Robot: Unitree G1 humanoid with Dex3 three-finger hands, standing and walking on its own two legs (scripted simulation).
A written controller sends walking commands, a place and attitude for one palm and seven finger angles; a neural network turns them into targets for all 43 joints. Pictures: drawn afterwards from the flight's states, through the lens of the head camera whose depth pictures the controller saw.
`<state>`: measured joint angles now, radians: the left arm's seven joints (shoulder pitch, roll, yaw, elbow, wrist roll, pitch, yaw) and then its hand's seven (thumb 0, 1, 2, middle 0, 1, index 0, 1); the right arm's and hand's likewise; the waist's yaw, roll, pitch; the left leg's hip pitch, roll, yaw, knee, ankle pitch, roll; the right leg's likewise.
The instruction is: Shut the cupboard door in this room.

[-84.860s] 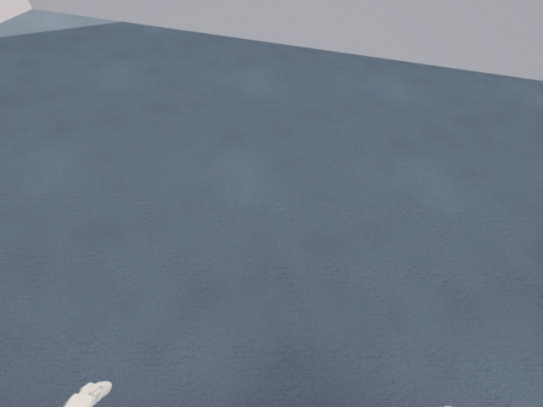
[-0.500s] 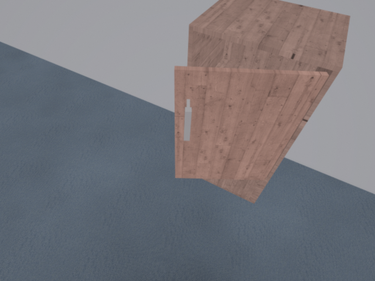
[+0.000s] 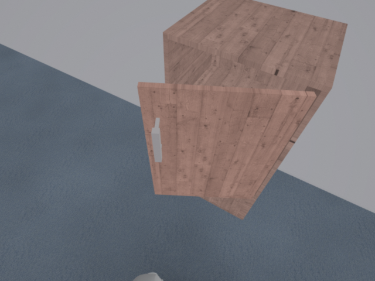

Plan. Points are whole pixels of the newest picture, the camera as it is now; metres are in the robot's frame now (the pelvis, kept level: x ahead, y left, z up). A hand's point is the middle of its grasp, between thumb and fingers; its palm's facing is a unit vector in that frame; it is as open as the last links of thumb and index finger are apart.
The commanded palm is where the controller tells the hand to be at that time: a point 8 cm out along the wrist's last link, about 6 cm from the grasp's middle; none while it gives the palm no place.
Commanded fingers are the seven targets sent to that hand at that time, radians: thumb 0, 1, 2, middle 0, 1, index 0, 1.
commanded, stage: come to a stop and stand still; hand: left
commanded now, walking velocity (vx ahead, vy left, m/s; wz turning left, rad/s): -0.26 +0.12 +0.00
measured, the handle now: (157, 140) +0.48 +0.12 -0.04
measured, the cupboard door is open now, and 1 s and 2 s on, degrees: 28 28 28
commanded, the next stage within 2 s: look again from close up in 1.02 s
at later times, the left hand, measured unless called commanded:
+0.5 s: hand out of the picture +0.04 +0.15 -0.16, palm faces +0.05 -0.97 -0.25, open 7.4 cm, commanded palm none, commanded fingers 0.00 0.90 0.90 -0.20 -0.30 -0.20 -0.30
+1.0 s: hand out of the picture +0.02 +0.17 -0.17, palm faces +0.04 -0.98 -0.19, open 7.4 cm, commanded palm none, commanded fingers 0.00 0.90 0.90 -0.20 -0.30 -0.20 -0.30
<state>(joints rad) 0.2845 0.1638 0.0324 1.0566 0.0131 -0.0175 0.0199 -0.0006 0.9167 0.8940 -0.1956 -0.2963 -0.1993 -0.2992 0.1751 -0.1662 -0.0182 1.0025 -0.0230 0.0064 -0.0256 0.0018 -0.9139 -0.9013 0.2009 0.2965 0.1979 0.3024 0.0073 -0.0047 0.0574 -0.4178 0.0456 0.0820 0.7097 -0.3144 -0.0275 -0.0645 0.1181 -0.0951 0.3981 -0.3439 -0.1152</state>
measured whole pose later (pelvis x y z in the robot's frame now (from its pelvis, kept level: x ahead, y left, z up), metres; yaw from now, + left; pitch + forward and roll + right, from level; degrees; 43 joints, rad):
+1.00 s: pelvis -0.01 -0.01 +0.01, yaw +0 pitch -2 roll +0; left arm 0.23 0.17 0.01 1.09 0.01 0.02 0.02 0.00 0.91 0.89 -0.19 -0.30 -0.20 -0.30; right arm 0.23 -0.17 -0.01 1.06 0.00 0.00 -0.03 0.00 -0.94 -0.90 0.21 0.30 0.20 0.30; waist 0.01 -0.01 0.04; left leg -0.12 -0.01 0.06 0.41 -0.26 0.02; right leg -0.16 -0.03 0.03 0.44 -0.24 0.03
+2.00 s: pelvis -0.07 -0.05 +0.00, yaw +1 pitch -2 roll +1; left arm 0.41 0.13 0.03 1.06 0.03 0.01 0.00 0.00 0.91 0.89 -0.19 -0.30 -0.20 -0.30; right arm 0.36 -0.14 -0.04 1.07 -0.03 0.02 -0.02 0.00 -0.91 -0.90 0.20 0.30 0.20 0.30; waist 0.01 -0.02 0.00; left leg -0.31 0.02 0.01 0.62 -0.36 0.01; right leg -0.29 0.02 -0.03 0.61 -0.35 -0.04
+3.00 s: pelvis +0.01 -0.10 -0.01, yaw +3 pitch -2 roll +1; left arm 0.12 0.17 0.05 0.94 0.03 0.03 0.03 -0.01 0.92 0.89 -0.20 -0.30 -0.20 -0.30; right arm 0.22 -0.16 -0.06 0.99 -0.01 0.04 -0.01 0.00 -0.92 -0.90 0.20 0.30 0.20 0.30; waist 0.00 -0.06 0.07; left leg -0.34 -0.01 0.06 0.78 -0.42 -0.02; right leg -0.38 -0.07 -0.09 0.57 -0.15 -0.01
